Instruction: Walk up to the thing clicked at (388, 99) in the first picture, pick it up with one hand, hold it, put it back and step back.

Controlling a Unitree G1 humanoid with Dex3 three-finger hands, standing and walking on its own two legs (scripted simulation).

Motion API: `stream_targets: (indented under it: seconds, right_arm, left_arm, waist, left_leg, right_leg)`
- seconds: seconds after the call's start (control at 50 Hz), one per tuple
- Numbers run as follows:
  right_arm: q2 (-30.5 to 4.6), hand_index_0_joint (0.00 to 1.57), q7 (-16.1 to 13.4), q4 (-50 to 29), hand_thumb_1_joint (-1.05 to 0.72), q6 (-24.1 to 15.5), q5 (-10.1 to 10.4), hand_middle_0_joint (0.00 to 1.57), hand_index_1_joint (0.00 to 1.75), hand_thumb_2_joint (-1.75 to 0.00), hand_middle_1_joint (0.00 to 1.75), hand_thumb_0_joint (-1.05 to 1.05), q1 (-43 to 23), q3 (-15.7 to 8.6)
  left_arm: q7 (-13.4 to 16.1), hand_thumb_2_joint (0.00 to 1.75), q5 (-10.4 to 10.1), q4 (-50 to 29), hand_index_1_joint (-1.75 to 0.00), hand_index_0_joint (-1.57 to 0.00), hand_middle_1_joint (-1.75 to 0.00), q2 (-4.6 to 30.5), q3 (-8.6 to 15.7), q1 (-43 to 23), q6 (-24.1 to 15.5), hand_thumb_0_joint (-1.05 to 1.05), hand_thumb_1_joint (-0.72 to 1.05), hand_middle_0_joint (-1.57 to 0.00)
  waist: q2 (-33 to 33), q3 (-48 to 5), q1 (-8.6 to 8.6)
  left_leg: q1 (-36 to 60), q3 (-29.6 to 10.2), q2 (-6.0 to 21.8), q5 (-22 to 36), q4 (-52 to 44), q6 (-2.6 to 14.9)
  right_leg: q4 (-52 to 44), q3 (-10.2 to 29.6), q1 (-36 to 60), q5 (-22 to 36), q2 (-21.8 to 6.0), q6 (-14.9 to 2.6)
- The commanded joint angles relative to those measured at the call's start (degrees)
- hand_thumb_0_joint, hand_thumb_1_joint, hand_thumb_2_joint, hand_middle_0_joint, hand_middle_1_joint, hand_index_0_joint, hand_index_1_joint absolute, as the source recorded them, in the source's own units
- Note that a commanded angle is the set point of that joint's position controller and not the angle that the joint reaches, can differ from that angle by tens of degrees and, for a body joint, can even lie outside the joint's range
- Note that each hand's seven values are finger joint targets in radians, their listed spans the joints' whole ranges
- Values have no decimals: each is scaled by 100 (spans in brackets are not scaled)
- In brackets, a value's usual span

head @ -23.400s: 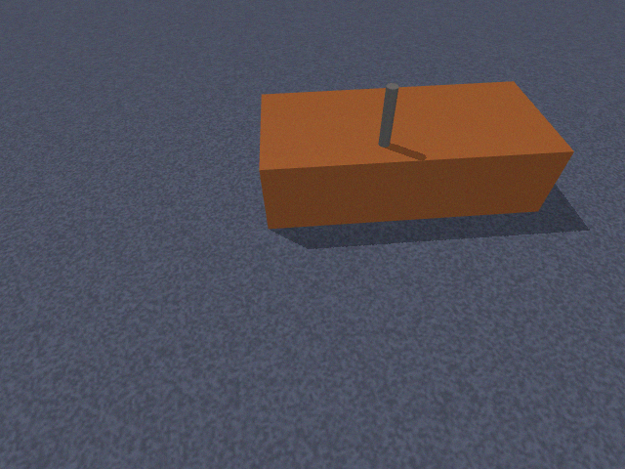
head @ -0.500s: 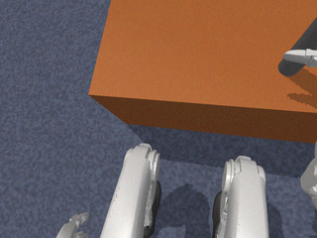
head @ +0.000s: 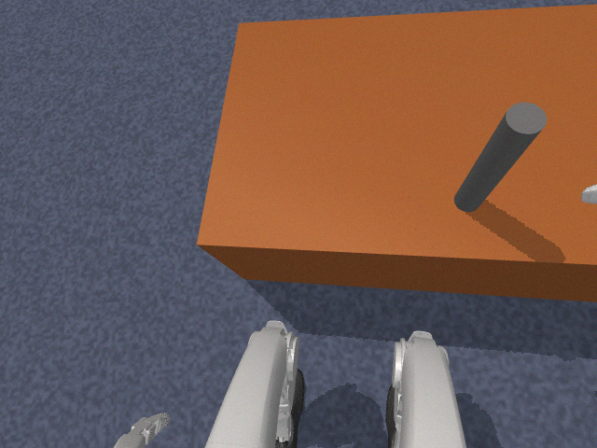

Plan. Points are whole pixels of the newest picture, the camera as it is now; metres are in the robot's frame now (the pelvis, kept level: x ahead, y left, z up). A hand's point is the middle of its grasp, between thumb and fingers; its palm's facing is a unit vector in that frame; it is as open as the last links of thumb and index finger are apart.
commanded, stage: home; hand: right
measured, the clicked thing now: (490, 167) +0.52 -0.22 -0.11
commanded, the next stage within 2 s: none
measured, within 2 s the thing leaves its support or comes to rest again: neither
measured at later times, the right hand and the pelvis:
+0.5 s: hand out of the picture +0.33 -0.27 +0.06, palm faces +0.25 +0.91 -0.34, open 17.4 cm; pelvis +0.05 -0.01 +0.15, yaw -3 degrees
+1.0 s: hand (582, 414) +0.21 -0.18 +0.10, palm faces +0.22 +0.94 -0.26, open 17.6 cm; pelvis +0.06 +0.02 +0.17, yaw -5 degrees
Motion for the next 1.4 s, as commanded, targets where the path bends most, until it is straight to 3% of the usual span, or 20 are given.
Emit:
stream_targets:
  seconds: [0.0,0.04,0.08,0.14,0.2,0.22,0.24,0.28,0.34,0.42,0.54,0.68,0.76,0.78,0.86,1.04,1.18,1.2,1.24,1.38]
  right_arm:
    - [-1290,6,-442,-239,48,-255,46,6,6,-9,6,0,-1434,223]
    - [-968,6,-503,122,48,-171,115,6,6,-9,6,0,-996,325]
    - [-995,6,-543,-149,46,-99,171,6,7,-11,7,0,-687,336]
    - [-139,6,-552,-346,49,80,376,6,6,-9,6,0,-3,878]
    - [-183,6,-681,-1455,52,189,524,6,6,-8,6,0,582,894]
    - [-657,5,-778,-2678,54,144,571,6,6,-6,6,0,525,636]
    - [-456,5,-841,-2805,57,194,620,5,5,-5,5,0,1123,709]
    - [116,5,-988,-2709,59,317,733,5,5,-3,5,0,1891,987]
    - [-55,6,-1238,-3487,52,272,769,6,6,-7,6,0,1852,904]
    - [1119,5,-1312,-3384,57,404,879,5,5,-4,5,0,2962,1489]
    - [2122,5,-1267,-3938,60,679,1004,5,5,-3,5,0,4464,2324]
    - [2335,5,-1237,-5426,56,1091,1058,5,5,-5,5,0,6202,2639]
    - [2184,5,-1255,-6533,59,1155,1046,5,5,-3,5,0,6053,2489]
    - [2261,5,-1255,-6049,59,1219,1025,5,5,-3,5,0,6364,2503]
    - [2315,5,-1241,-6521,58,1243,987,5,5,-4,5,0,6248,2467]
    - [2645,5,-1239,-6312,58,1461,917,5,5,-4,5,0,6981,2700]
    - [2481,5,-1250,-6305,57,1468,908,5,5,-4,5,0,6927,2502]
    - [1597,5,-952,-4295,57,998,326,5,5,-3,5,0,6027,2339]
    - [1481,5,-745,-3806,59,681,314,5,4,-2,4,0,6267,2212]
    - [1673,5,-560,-2627,56,430,595,5,5,-5,5,0,5869,2418]
  left_arm:
    - [140,90,32,-50,-30,-20,-30,1118,417,1005,-119,0,90,-20]
    - [161,90,29,20,-30,-20,-30,1127,417,1047,-141,0,90,-20]
    - [166,90,11,-94,-30,-20,-30,1150,431,1050,-143,0,90,-20]
    - [166,90,-86,-240,-30,-20,-30,1050,431,1015,-167,0,90,-20]
    - [239,90,-183,-322,-30,-20,-29,1017,453,927,-196,0,90,-20]
    - [285,90,-215,-451,-30,-20,-30,1062,508,877,-199,0,90,-20]
    - [335,90,-254,-457,-30,-20,-30,1006,499,829,-212,0,90,-20]
    - [447,90,-312,-460,-30,-20,-30,921,451,754,-262,0,90,-20]
    - [642,90,-257,-380,-30,-20,-30,812,391,683,-360,0,90,-20]
    - [801,90,-202,-432,-30,-20,-30,582,293,576,-538,0,90,-20]
    - [834,90,-205,-640,-30,-20,-30,497,329,227,-738,0,90,-20]
    - [915,90,-242,-922,-30,-20,-30,385,361,-177,-901,0,90,-20]
    - [1026,90,-224,-1186,-30,-20,-30,375,344,-355,-1044,0,90,-20]
    - [1053,90,-207,-995,-30,-20,-30,332,311,-272,-1054,0,90,-20]
    - [1139,90,-157,-1201,-30,-20,-30,304,296,-334,-1213,0,90,-20]
    - [1135,90,-66,-1154,-30,-20,-30,272,298,-268,-1419,0,90,-20]
    - [1110,90,-76,-1241,-30,-20,-30,337,340,-301,-1461,0,90,-20]
    - [798,90,663,-143,-31,-20,-31,767,498,-595,-1162,0,90,-20]
    - [574,90,672,6,-31,-20,-31,949,638,-399,-1010,0,90,-20]
    - [277,90,340,669,-30,-20,-30,911,553,-417,-887,0,90,-20]
  waist:
    - [-1195,-2771,60]
    - [-974,-2216,79]
    - [-1016,-2414,-64]
    - [-748,-2292,-27]
    - [-919,-2601,-270]
    - [-1307,-3093,-461]
    - [-1391,-3091,-522]
    - [-1067,-2417,-370]
    - [-1327,-2047,-489]
    - [-1182,-1423,-449]
    - [-705,-910,-496]
    - [131,-594,-674]
    - [21,-539,-575]
    - [126,-123,-547]
    - [-163,-203,-552]
    - [-13,-410,-683]
    - [95,-344,-725]
    - [109,156,-887]
    - [-70,14,-851]
    - [-144,7,-745]
  left_leg:
    - [1875,43,-152,1164,-1810,264]
    - [1959,96,-156,1200,-2048,274]
    - [2386,102,-151,1429,-2293,291]
    - [2996,108,-181,1586,-2780,286]
    - [3684,127,-183,1743,-3128,294]
    - [4056,109,-165,2011,-3227,305]
    - [4254,125,-152,2120,-3321,315]
    - [4395,154,-171,2142,-3569,305]
    - [4738,99,-140,2103,-3907,319]
    - [5144,99,-121,2083,-4308,325]
    - [5632,213,-102,2389,-4577,287]
    - [6174,191,-79,2490,-4939,129]
    - [6127,46,-32,2329,-5040,78]
    - [6014,21,-25,2051,-5112,70]
    - [5961,-75,41,1873,-5128,78]
    - [6190,-40,87,2372,-5057,37]
    - [6140,-9,48,2218,-5024,60]
    - [6827,-450,367,2504,-5349,169]
    - [7217,-597,550,2766,-5379,303]
    - [7298,-482,602,2456,-5828,238]
  right_leg:
    - [-1911,-78,3432,1355,86,-200]
    - [-2199,-18,3447,1396,80,-186]
    - [-2433,-35,3864,1719,76,-183]
    - [-2882,-51,4257,1809,75,-208]
    - [-3412,-45,4876,2025,102,-158]
    - [-3570,-75,5366,2358,117,-122]
    - [-3775,-48,5699,2536,101,-86]
    - [-4036,-29,5732,2467,81,-91]
    - [-4385,-103,5957,2322,92,-73]
    - [-4745,-264,6168,2270,165,-74]
    - [-5080,-301,6453,2718,159,-45]
    - [-5113,-524,6388,2626,284,-191]
    - [-5105,-610,6491,2344,328,-218]
    - [-5124,-617,6284,2064,352,-221]
    - [-5105,-648,6353,1873,401,-204]
    - [-4952,-646,6350,2286,459,-207]
    - [-4963,-629,6272,2231,422,-203]
    - [-5300,-355,6511,2826,182,-194]
    - [-5456,-318,6530,2776,189,-235]
    - [-6135,-100,7409,2756,95,-217]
